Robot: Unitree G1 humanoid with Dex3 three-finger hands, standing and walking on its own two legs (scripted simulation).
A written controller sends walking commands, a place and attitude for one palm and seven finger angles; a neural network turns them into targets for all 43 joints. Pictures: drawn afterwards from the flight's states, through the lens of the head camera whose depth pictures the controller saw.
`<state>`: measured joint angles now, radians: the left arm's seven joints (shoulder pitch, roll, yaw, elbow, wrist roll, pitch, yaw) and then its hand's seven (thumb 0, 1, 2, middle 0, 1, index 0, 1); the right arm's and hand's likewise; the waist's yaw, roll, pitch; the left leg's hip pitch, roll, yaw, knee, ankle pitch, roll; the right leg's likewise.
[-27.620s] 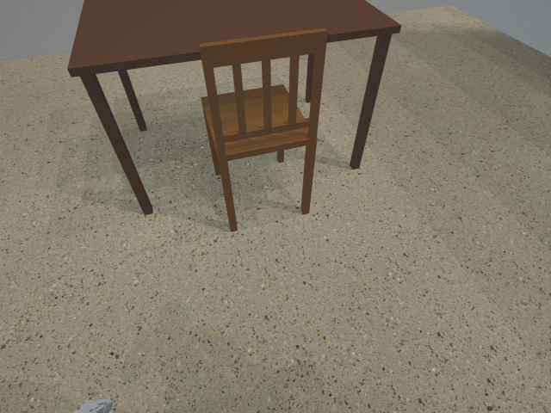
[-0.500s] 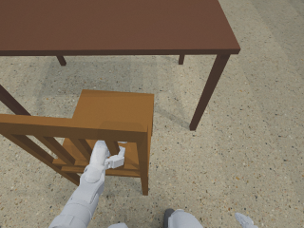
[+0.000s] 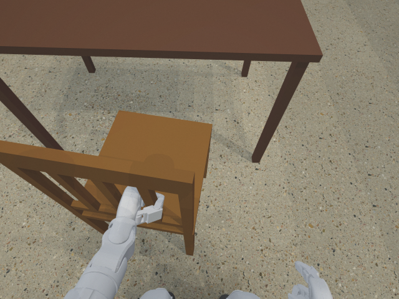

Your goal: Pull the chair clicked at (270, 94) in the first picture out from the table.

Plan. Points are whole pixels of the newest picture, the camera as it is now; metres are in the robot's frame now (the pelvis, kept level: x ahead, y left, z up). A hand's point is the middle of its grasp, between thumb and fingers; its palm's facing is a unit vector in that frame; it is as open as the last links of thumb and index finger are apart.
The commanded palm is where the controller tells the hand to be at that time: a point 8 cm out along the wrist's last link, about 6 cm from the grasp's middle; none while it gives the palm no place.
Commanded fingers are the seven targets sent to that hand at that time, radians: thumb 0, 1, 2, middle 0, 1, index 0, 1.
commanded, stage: step backward, pulling the chair out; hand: left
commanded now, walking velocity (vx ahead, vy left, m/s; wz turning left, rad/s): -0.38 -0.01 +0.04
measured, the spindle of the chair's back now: (114, 197) +0.33 +0.22 -0.10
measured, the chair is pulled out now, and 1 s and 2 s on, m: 0.25 0.42 0.59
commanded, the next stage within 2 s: stop walking, hand still on the chair in 1.44 s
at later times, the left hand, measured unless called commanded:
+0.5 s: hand (153, 244) +0.22 +0.10 -0.07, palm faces -0.10 -0.99 -0.10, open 5.5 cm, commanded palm +0.21 +0.16 -0.07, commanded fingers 0.00 0.90 0.90 -0.50 -1.45 -0.50 -1.45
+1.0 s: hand out of the picture +0.12 +0.10 -0.07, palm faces -0.09 -0.99 -0.10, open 5.5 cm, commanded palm +0.11 +0.15 -0.07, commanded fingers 0.00 0.90 0.90 -0.50 -1.45 -0.50 -1.45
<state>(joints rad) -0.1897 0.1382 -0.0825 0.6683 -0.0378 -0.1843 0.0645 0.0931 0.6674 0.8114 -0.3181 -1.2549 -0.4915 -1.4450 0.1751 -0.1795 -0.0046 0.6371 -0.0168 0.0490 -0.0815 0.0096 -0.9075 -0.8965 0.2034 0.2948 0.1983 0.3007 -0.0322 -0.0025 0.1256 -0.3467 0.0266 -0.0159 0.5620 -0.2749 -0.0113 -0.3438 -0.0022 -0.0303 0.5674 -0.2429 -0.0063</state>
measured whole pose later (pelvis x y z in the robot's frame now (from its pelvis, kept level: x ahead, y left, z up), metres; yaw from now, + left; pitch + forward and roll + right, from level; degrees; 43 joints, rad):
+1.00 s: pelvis -0.18 +0.00 +0.00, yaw -1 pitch +2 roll -2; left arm -0.21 0.13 -0.09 0.69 -0.05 -0.17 0.07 0.09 0.69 0.78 -0.31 -1.25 -0.49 -1.44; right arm 0.19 -0.20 -0.01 0.66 -0.01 0.04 -0.07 0.01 -0.91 -0.90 0.20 0.29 0.20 0.30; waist -0.03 0.02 0.14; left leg -0.36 0.06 -0.03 0.55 -0.23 -0.02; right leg -0.32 0.00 -0.03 0.60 -0.34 0.00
